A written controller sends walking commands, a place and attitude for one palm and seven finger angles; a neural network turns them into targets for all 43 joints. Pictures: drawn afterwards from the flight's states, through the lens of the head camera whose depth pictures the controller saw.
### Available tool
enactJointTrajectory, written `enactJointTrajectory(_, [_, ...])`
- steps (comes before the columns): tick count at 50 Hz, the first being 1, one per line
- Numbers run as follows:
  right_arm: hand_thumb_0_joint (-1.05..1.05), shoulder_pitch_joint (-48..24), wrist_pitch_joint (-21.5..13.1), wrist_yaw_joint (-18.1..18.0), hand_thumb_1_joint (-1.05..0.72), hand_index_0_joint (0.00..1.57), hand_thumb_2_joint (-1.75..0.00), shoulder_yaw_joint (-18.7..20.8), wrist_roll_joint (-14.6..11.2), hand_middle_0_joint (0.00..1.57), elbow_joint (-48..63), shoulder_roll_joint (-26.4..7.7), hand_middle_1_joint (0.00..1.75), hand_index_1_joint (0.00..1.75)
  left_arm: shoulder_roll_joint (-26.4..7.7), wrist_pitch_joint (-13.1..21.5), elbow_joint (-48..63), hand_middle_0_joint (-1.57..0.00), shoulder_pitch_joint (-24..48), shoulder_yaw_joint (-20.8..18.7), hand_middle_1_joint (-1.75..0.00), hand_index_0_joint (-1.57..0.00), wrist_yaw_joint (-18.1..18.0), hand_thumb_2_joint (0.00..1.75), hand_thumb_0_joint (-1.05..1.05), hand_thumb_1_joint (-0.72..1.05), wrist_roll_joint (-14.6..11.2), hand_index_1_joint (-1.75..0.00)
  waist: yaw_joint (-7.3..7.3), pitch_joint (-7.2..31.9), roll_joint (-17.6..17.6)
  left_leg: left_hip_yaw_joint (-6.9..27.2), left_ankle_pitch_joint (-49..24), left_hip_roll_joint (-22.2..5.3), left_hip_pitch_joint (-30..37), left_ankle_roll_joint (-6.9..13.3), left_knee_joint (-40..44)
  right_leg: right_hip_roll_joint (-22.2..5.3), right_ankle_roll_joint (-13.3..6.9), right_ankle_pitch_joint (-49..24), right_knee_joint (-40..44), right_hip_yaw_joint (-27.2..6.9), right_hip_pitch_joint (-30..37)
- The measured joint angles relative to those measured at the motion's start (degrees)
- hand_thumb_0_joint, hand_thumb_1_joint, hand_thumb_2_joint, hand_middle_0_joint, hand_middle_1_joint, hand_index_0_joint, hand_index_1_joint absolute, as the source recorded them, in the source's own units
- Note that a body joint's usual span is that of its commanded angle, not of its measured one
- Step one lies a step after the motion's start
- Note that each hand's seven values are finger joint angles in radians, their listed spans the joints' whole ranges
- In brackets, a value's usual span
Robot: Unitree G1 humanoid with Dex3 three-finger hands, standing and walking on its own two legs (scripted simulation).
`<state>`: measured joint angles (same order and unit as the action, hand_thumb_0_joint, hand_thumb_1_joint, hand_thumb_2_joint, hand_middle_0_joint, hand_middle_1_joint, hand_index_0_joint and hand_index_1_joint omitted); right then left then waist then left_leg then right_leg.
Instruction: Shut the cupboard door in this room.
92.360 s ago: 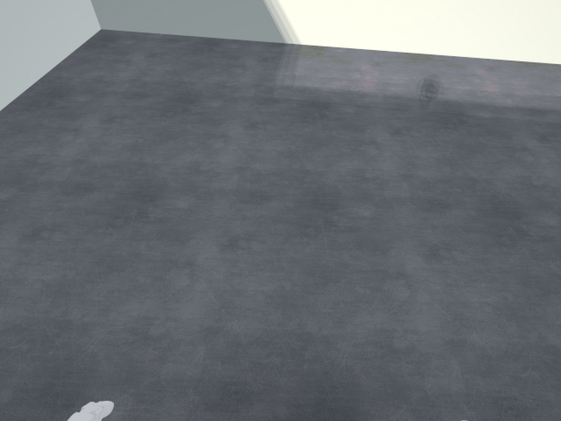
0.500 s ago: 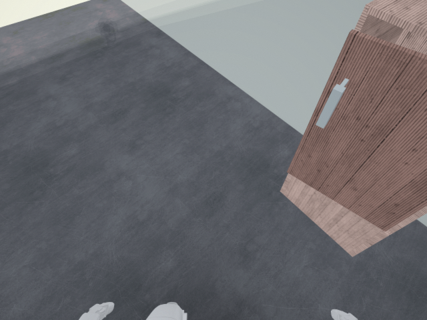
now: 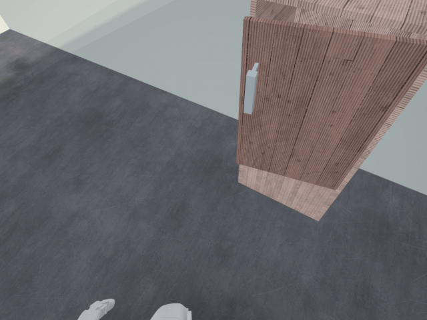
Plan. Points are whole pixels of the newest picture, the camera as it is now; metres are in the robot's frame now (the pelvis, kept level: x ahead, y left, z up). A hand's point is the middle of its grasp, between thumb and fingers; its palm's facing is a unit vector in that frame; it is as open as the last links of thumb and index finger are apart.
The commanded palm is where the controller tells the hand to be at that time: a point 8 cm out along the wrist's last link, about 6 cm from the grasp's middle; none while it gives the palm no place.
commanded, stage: turn to face it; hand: left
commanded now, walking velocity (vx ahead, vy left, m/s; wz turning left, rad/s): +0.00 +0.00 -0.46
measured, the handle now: (252, 88) +0.68 -0.07 -0.01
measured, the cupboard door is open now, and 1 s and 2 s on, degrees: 11 11 11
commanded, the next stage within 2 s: take the last steps up to it in 0.42 s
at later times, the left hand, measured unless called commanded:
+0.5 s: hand (127, 308) +0.16 +0.20 -0.15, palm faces -0.20 -0.96 -0.20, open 7.4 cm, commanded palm none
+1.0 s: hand (150, 301) +0.17 +0.16 -0.17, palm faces -0.30 -0.94 -0.15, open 7.4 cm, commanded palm none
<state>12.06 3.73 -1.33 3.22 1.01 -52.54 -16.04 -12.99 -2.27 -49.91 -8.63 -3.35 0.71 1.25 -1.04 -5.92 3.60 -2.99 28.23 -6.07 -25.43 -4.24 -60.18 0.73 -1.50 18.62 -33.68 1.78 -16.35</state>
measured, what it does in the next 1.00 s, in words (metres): walks ahead, turning right: left foot, then right foot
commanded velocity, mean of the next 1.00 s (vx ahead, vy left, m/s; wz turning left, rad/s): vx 0.11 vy -0.03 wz -0.22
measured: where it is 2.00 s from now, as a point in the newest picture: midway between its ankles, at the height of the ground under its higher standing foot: outside the picture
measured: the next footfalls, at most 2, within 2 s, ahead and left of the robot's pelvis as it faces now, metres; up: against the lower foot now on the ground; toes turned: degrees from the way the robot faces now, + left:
left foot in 0.24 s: +0.08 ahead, +0.13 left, +0.00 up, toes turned -4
right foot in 0.60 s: +0.02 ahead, -0.11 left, +0.00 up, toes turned -16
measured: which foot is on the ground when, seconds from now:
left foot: up 0.00-0.22, down 0.24-0.60, up 0.62-0.86, down 0.88-1.00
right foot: down 0.00-0.24, up 0.26-0.58, down 0.60-0.88, up 0.90-1.00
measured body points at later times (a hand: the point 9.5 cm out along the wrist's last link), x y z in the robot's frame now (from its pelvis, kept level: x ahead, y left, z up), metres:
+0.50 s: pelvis +0.03 +0.03 +0.01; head +0.07 +0.03 +0.46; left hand +0.17 +0.26 -0.14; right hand +0.02 -0.22 -0.13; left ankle +0.04 +0.14 -0.73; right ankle -0.03 -0.10 -0.68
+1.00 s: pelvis +0.10 -0.01 +0.01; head +0.13 +0.01 +0.46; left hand +0.19 +0.21 -0.16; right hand +0.04 -0.24 -0.13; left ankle +0.13 +0.10 -0.73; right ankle +0.01 -0.10 -0.67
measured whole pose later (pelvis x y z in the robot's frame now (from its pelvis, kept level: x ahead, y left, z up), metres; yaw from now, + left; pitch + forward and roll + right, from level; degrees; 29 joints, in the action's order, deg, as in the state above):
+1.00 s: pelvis +0.10 -0.01 +0.01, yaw -18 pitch +1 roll +0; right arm 18.3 -2.5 -1.0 0.6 2.7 -56.1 -9.7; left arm -11.8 -2.2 -60.4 -16.3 -3.4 1.8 1.7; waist -1.7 -0.7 -2.7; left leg -6.9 17.1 -3.8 -14.6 0.1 -30.7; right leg 0.0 -2.0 25.6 -56.8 1.4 -22.0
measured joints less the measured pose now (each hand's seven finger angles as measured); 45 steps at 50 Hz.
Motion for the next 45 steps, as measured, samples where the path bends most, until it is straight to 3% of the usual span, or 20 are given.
enactJointTrajectory(2, [0.01, -0.7, -0.2, 0.2, -0.91, 0.2, -0.89, 0.0, 0.0, 0.2, 0.3, 0.1, 0.3, 0.3, 0.2, -0.1, -0.1, -0.2, -0.5, 0.2, -0.3, -0.2, -0.3, 0.9, 0.0, 0.9, 0.0, -0.3, 0.03, 0.2, -0.8, 0.4, -2.2, 1.0, -1.8, -0.4, -1.4, 0.0, 0.2, -1.2, 1.9, -1.3, 0.6])
enactJointTrajectory(6, [0.01, -1.5, -0.8, 0.5, -0.91, 0.2, -0.89, -0.3, -0.1, 0.19, 1.4, 1.0, 0.3, 0.3, 0.3, -0.2, -0.6, -0.2, -1.2, 0.5, -0.3, -0.2, -0.4, 0.9, 0.0, 0.9, 0.2, -0.3, 0.31, 0.9, -2.4, 0.8, -4.7, 2.3, -1.7, -0.6, 4.6, 0.2, 0.4, -2.3, 4.0, -3.4, 1.4])
enactJointTrajectory(9, [0.01, -1.9, -1.2, 0.6, -0.91, 0.2, -0.89, -0.6, -0.3, 0.19, 1.9, 1.9, 0.3, 0.3, 0.2, -0.3, -1.0, -0.2, -1.7, 0.4, -0.3, -0.2, -0.3, 0.9, 0.0, 0.9, 0.4, -0.3, 0.75, 1.4, -3.4, 1.1, -5.2, 3.1, 0.7, -0.3, 12.2, 0.6, 0.9, -2.1, 3.8, -4.9, 1.4])
enactJointTrajectory(12, [0.01, -1.5, -2.4, 0.5, -0.91, 0.2, -0.89, -1.3, -0.3, 0.19, 2.4, 2.5, 0.3, 0.3, 0.1, -0.8, -1.3, -0.2, -2.4, 0.2, -0.3, -0.21, -0.4, 0.9, 0.0, 0.9, 0.0, -0.3, 1.02, 2.5, -4.0, 1.1, -11.5, 3.5, 6.1, 1.0, 25.4, 1.6, 1.9, -0.5, 1.2, -6.3, 0.3])
enactJointTrajectory(15, [0.01, -1.2, -3.3, 0.2, -0.91, 0.2, -0.89, -2.3, 0.5, 0.2, 2.3, 4.0, 0.3, 0.3, -0.8, -1.5, -1.9, -0.2, -1.9, -0.4, -0.3, -0.2, -0.2, 0.9, 0.0, 0.9, -0.2, -0.3, 1.11, 2.5, -5.8, -0.8, -10.5, 3.6, 6.6, 4.7, 25.3, 1.6, 2.0, 8.1, -10.7, -6.3, -4.0])
enactJointTrajectory(18, [0.01, -0.1, -3.7, -0.2, -0.9, 0.2, -0.89, -3.1, 1.1, 0.2, 2.2, 5.1, 0.3, 0.3, -1.2, -1.8, -2.4, -0.2, -1.3, -0.9, -0.3, -0.2, 0.2, 0.9, 0.0, 0.9, -0.1, -0.3, 0.98, 2.0, -5.9, -1.9, -11.4, 2.8, 8.6, 5.1, 28.0, 1.3, 2.8, 10.1, -24.0, -4.2, -8.0])
enactJointTrajectory(20, [0.01, 0.5, -3.6, -0.4, -0.9, 0.21, -0.89, -3.3, 1.1, 0.2, 1.6, 5.5, 0.3, 0.3, -1.2, -1.9, -2.4, -0.2, -1.0, -1.0, -0.3, -0.2, 0.4, 0.9, 0.0, 0.9, -0.1, -0.3, 1.09, 1.8, -5.5, -2.6, -12.5, 2.2, 10.0, 5.1, 30.3, 0.5, 3.3, 9.3, -25.9, -2.8, -8.7])
enactJointTrajectory(26, [0.01, 1.8, -3.0, -0.1, -0.9, 0.21, -0.89, -2.5, 1.1, 0.2, -0.9, 5.3, 0.3, 0.3, -0.2, -1.8, -2.6, -0.2, -0.5, -0.5, -0.3, -0.2, 0.6, 0.9, 0.0, 0.9, -0.1, -0.3, 0.32, 1.6, -3.4, -4.8, -12.7, 0.5, 11.8, 4.2, 31.7, -1.1, 2.9, 7.1, -12.6, 0.1, -4.2])
enactJointTrajectory(29, [0.01, 3.0, -2.5, 0.1, -0.9, 0.21, -0.89, -1.8, 0.7, 0.2, -2.2, 4.8, 0.3, 0.3, 0.2, -1.0, -2.6, -0.2, -1.0, -0.1, -0.3, -0.2, 0.6, 0.9, 0.0, 0.9, 0.0, -0.3, -0.02, 2.2, -2.8, -5.9, -10.7, 0.0, 11.0, 3.2, 28.4, -1.3, 1.8, -0.6, 0.3, 0.8, 1.3])
enactJointTrajectory(30, [0.01, 3.5, -2.2, 0.3, -0.9, 0.21, -0.89, -1.6, 0.4, 0.2, -2.6, 4.6, 0.3, 0.3, 0.2, -0.5, -2.6, -0.2, -1.5, 0.0, -0.3, -0.2, 0.5, 0.9, 0.0, 0.9, 0.2, -0.3, 0.12, 2.9, -3.1, -6.3, -8.6, 0.1, 10.0, 2.9, 26.0, -1.6, 0.9, 0.4, 3.3, 0.0, 2.5])
enactJointTrajectory(32, [0.01, 3.5, -1.1, 0.4, -0.9, 0.21, -0.89, -1.0, 0.4, 0.2, -3.8, 3.3, 0.3, 0.3, 1.6, 0.1, -3.6, -0.2, -1.7, 0.4, -0.3, -0.2, 0.3, 0.9, 0.0, 0.9, 0.3, -0.3, -0.07, 3.1, -0.9, -2.8, -1.3, 0.4, 6.6, 2.6, 17.1, -0.3, 0.3, 0.8, 2.5, 0.4, 2.3])
enactJointTrajectory(34, [0.01, 3.6, -0.6, 0.6, -0.9, 0.2, -0.89, -0.6, 0.5, 0.2, -4.7, 2.7, 0.3, 0.3, 2.5, 0.7, -4.1, -0.2, -2.8, 0.6, -0.3, -0.2, -0.1, 0.9, 0.0, 0.9, 0.3, -0.3, 0.01, 3.5, -0.5, -0.7, -0.3, 1.8, 3.0, 2.6, 8.0, -0.2, -0.1, -0.4, 4.1, 0.3, 3.6])
enactJointTrajectory(36, [0.01, 3.8, -1.0, 1.0, -0.91, 0.2, -0.89, -0.6, 0.6, 0.2, -5.0, 2.5, 0.3, 0.3, 2.9, 1.1, -4.8, -0.2, -4.2, 0.7, -0.3, -0.2, -0.3, 0.9, 0.0, 0.9, 0.3, -0.3, 0.02, 3.9, -1.2, -0.6, -2.0, 2.5, 0.9, 2.3, 4.4, -0.3, -0.2, -1.6, 6.5, 0.0, 5.3])
enactJointTrajectory(38, [0.01, 4.0, -1.6, 1.4, -0.91, 0.2, -0.89, -0.5, 0.7, 0.2, -4.6, 2.8, 0.3, 0.3, 2.9, 1.5, -5.8, -0.2, -5.5, 0.8, -0.3, -0.2, -0.3, 0.9, 0.0, 0.9, 0.4, -0.3, -0.07, 4.4, -2.1, -1.2, -3.7, 2.5, 0.4, 2.1, 6.3, -0.5, -0.2, -2.0, 8.3, -0.2, 6.7])
enactJointTrajectory(42, [0.01, 4.1, -3.1, 1.6, -0.91, 0.2, -0.89, -0.8, 0.7, 0.19, -3.9, 3.7, 0.3, 0.3, 2.6, 1.9, -7.8, -0.2, -7.3, 0.6, -0.3, -0.2, 0.0, 0.9, 0.0, 0.9, 0.3, -0.3, 0.22, 4.8, -3.8, -1.9, -7.7, 2.4, 3.7, 2.3, 19.0, -0.4, 0.3, -0.7, 8.7, -0.5, 8.4])
enactJointTrajectory(44, [0.01, 4.5, -4.4, 1.5, -0.91, 0.2, -0.89, -1.3, 0.9, 0.19, -3.5, 3.8, 0.3, 0.3, 2.6, 1.8, -8.6, -0.2, -8.4, 0.5, -0.3, -0.2, 0.1, 0.9, 0.0, 0.9, 0.0, -0.3, 0.4, 5.2, -3.9, -1.7, -11.3, 2.4, 7.2, 2.8, 27.5, 0.2, 0.7, 1.9, 5.4, -0.8, 7.8])
enactJointTrajectory(45, [0.01, 4.4, -5.1, 1.3, -0.91, 0.2, -0.89, -1.4, 1.2, 0.19, -3.6, 4.2, 0.3, 0.3, 2.4, 1.6, -9.1, -0.2, -8.7, 0.4, -0.3, -0.2, 0.2, 0.9, 0.0, 0.9, -0.2, -0.3, 0.27, 5.2, -4.6, -2.0, -12.6, 2.6, 7.3, 3.8, 27.4, 0.0, 0.2, 4.2, 1.4, -1.0, 6.2])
